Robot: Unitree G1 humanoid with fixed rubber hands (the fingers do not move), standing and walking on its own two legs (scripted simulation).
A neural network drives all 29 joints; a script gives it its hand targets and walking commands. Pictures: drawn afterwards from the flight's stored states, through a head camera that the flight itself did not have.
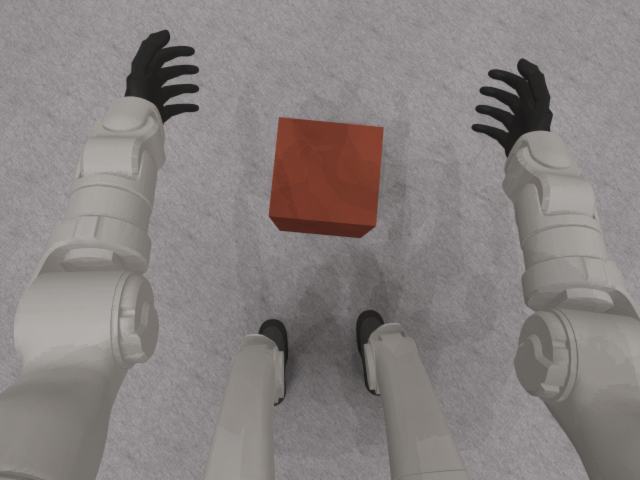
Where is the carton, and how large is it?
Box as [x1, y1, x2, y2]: [269, 117, 383, 237]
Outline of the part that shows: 279,117 269,207 269,216 280,230 354,237 362,236 375,226 383,127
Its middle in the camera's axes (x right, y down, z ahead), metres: +0.01 -0.12 +0.89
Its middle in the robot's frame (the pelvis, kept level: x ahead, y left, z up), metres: +0.54 -0.04 -0.53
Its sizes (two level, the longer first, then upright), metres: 0.210 0.200 0.250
